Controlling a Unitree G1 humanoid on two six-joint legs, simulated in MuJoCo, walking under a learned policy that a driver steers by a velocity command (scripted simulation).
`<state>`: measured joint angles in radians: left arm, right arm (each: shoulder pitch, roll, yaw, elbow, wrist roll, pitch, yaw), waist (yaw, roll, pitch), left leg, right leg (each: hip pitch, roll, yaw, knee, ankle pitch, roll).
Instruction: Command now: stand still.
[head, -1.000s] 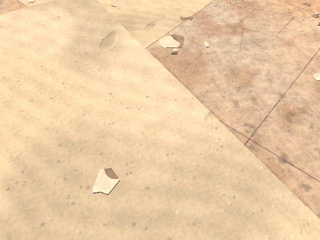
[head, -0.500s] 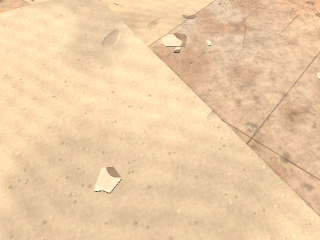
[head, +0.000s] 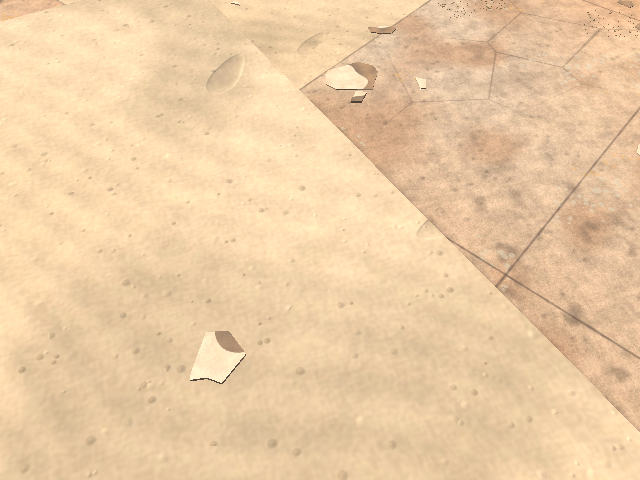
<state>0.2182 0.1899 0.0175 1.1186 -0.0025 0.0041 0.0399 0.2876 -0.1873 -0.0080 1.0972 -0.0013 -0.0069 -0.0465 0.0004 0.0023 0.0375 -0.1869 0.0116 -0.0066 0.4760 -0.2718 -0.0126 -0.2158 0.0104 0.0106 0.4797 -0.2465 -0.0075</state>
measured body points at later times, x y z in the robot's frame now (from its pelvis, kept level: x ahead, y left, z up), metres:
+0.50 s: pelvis +0.08 +0.03 +0.00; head +0.08 +0.05 +0.45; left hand +0.10 +0.29 -0.16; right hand +0.03 -0.21 -0.15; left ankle +0.00 +0.12 -0.74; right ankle +0.02 -0.10 -0.67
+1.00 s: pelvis +0.32 -0.01 +0.00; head +0.36 -0.01 +0.44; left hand +0.42 +0.25 -0.13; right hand +0.36 -0.27 -0.15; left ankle +0.26 +0.14 -0.65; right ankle +0.40 -0.09 -0.74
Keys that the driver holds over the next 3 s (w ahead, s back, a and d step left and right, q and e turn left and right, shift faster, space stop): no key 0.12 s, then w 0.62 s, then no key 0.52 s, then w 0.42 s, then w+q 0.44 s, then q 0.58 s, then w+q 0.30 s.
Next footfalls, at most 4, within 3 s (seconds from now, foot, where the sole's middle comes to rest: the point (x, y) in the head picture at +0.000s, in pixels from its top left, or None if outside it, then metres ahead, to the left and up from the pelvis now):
0.82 right None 0.44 -0.09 -0.78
1.22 left None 0.46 0.14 -0.78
1.98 left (275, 342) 0.83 0.14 -0.78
2.44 right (324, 263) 1.08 0.03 -0.78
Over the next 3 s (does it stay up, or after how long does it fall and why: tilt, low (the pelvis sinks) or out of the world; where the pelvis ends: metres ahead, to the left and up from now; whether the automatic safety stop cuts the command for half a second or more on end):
stays up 0.92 0.13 0.00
